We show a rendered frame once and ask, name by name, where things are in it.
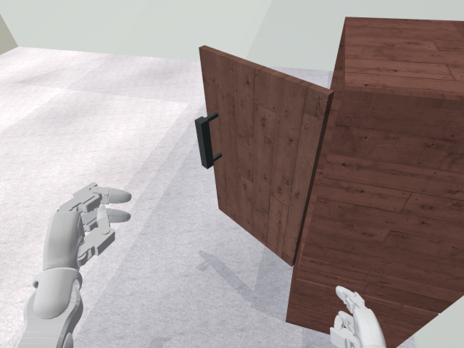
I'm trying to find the cupboard door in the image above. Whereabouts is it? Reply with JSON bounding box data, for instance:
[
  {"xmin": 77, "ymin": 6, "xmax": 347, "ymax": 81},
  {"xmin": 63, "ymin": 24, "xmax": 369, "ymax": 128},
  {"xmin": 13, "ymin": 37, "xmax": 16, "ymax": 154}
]
[{"xmin": 199, "ymin": 45, "xmax": 334, "ymax": 267}]

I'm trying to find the left robot forearm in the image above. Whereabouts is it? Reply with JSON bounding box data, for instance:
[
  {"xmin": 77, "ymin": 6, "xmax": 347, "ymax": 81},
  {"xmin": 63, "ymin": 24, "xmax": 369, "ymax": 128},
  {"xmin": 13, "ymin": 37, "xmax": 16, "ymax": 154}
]
[{"xmin": 12, "ymin": 268, "xmax": 83, "ymax": 348}]

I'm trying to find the right robot hand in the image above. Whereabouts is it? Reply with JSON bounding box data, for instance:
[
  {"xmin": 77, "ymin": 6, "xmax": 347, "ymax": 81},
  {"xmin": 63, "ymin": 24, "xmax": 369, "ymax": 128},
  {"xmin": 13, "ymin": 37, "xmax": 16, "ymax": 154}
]
[{"xmin": 330, "ymin": 286, "xmax": 386, "ymax": 348}]

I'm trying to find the left robot hand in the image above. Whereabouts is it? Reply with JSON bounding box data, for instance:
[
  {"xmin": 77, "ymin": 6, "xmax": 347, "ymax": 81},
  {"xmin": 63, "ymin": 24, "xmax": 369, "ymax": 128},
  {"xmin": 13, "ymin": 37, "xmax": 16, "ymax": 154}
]
[{"xmin": 43, "ymin": 182, "xmax": 131, "ymax": 271}]

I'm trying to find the handle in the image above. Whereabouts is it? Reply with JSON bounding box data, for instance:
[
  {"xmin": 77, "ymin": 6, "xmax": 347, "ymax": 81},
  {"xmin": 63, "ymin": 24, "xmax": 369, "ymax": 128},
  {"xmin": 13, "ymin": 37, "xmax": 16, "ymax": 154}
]
[{"xmin": 195, "ymin": 112, "xmax": 222, "ymax": 169}]

